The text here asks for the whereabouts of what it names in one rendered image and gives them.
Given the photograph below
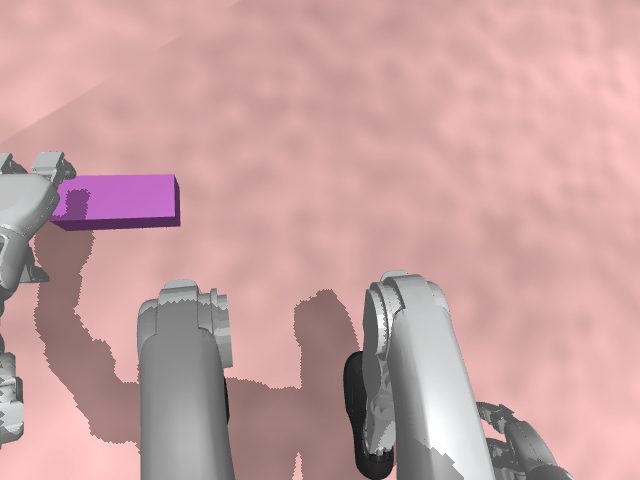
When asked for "right robot foot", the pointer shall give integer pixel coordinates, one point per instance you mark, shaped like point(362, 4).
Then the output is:
point(370, 465)

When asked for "right robot hand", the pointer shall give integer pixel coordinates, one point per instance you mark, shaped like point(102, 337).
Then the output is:
point(524, 449)

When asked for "carton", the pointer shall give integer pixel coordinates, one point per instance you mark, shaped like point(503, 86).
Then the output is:
point(101, 202)

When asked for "left robot hand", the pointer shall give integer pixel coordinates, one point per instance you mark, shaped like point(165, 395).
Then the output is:
point(27, 200)

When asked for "left robot arm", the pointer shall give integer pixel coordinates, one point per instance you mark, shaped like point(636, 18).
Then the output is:
point(14, 251)

